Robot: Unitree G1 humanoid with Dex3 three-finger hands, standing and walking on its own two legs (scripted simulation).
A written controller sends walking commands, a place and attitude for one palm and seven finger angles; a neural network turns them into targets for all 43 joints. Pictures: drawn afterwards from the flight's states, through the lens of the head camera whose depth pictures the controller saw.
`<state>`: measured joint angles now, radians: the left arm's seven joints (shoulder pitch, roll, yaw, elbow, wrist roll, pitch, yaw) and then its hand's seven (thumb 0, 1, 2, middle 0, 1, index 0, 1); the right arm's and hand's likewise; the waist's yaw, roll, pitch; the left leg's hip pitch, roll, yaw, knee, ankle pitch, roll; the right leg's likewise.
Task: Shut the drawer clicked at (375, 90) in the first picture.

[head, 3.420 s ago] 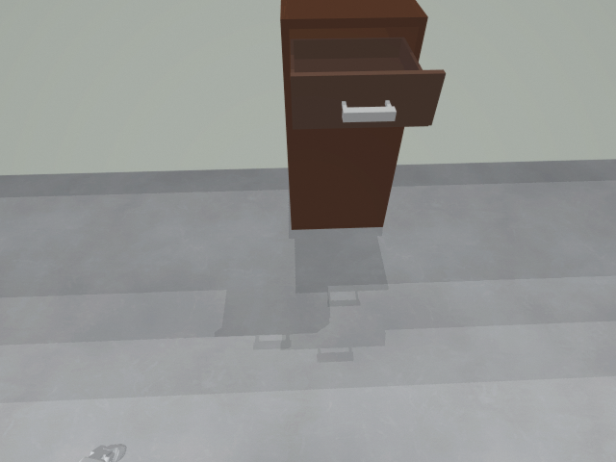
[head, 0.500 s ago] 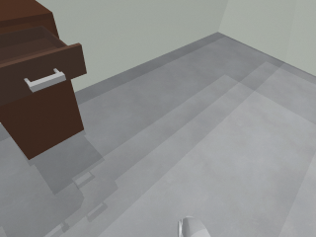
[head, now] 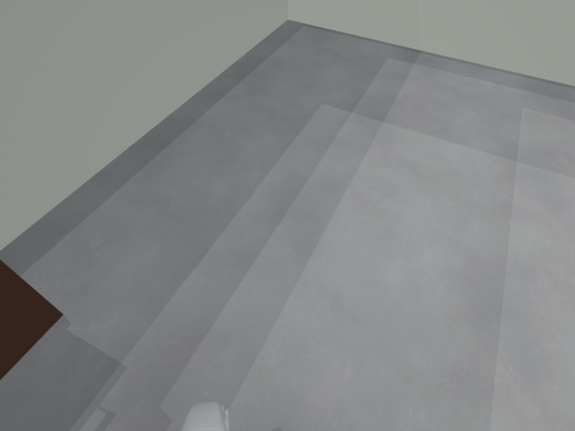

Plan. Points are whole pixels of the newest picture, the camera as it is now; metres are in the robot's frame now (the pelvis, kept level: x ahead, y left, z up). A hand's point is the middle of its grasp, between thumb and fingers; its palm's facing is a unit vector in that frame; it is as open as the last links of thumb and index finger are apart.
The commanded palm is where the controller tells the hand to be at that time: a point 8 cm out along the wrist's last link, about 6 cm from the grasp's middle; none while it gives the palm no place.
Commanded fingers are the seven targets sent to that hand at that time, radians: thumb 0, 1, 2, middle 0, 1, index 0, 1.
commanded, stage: walk to a spot facing it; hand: left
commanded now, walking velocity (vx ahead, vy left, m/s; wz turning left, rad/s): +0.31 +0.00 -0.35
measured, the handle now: out of the picture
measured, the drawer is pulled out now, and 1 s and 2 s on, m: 0.29 0.29 0.29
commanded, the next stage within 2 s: turn to face it in 0.70 s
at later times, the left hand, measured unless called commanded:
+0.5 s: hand (132, 394) +0.21 +0.26 -0.17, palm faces -0.13 -0.98 -0.16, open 7.4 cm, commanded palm none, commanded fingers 0.00 0.90 0.90 -0.20 -0.30 -0.20 -0.30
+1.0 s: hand (230, 281) +0.41 +0.12 -0.14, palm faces -0.48 -0.84 -0.25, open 7.3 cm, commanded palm none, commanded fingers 0.00 0.90 0.90 -0.20 -0.30 -0.20 -0.30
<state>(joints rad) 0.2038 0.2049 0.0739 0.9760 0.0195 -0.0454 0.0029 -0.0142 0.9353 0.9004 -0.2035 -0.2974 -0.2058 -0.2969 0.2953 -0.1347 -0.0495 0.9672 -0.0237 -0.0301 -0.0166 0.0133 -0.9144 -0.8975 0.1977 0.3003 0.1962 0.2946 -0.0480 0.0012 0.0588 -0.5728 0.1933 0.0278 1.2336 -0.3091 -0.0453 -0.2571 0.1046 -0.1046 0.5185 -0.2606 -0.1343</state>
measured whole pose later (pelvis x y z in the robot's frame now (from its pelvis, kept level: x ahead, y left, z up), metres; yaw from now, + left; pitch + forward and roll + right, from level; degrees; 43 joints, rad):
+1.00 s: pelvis +0.21 +0.02 +0.00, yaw -27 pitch +0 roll -1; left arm 0.13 0.16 0.04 0.92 0.03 0.00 0.02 0.00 0.91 0.90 -0.20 -0.30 -0.20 -0.30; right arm 0.31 -0.21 -0.05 1.00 -0.01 0.04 -0.02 0.01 -0.92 -0.90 0.19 0.30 0.19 0.29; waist -0.07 0.06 0.05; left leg -0.43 0.11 0.07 1.02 -0.44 -0.06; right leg -0.27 -0.03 -0.13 0.56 -0.29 -0.03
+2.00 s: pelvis +0.15 +0.01 +0.01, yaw +8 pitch -1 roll +1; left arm 0.27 0.18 0.04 0.90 0.03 0.02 0.01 0.00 0.90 0.90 -0.20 -0.30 -0.21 -0.30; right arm 0.16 -0.28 -0.10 0.93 -0.02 0.09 0.03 0.01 -0.91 -0.90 0.19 0.30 0.19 0.29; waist 0.02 0.00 0.09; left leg -0.43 0.05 0.04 0.94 -0.42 -0.08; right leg -0.20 -0.15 -0.21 0.53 -0.30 0.03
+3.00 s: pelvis +0.14 +0.05 +0.00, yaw +43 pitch +0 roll +1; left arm 0.26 0.20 0.04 0.88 0.03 0.02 0.02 0.00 0.90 0.90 -0.21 -0.30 -0.21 -0.30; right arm 0.16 -0.28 -0.09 0.93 -0.01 0.08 0.03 0.01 -0.91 -0.90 0.19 0.30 0.19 0.29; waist 0.00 -0.01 0.12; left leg -0.40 0.05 0.06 0.84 -0.41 -0.07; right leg -0.16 -0.16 -0.23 0.56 -0.38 0.05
